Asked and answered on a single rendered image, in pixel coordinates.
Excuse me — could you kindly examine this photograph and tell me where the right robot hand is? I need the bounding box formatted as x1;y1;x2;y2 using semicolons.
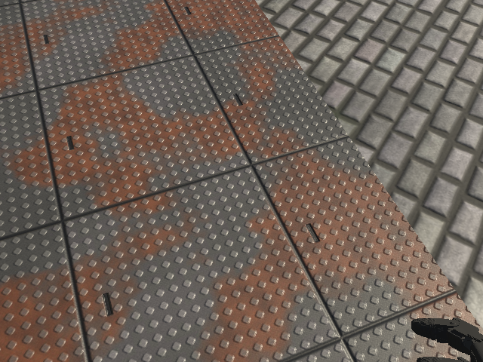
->
411;318;483;362

